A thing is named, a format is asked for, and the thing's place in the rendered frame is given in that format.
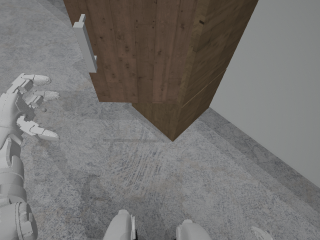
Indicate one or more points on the cupboard door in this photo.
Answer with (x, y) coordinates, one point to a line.
(141, 46)

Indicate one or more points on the robot right hand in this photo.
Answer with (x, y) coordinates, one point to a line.
(260, 234)

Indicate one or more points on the robot left hand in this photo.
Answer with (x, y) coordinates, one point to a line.
(12, 106)

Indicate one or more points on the robot left forearm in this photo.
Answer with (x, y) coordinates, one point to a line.
(11, 168)

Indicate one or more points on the left robot upper arm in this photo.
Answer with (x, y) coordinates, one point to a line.
(17, 222)

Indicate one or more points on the robot right thigh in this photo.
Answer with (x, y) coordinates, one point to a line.
(191, 231)

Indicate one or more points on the handle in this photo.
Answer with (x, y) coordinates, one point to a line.
(85, 45)

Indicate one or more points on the right robot shin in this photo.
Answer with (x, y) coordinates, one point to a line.
(187, 221)

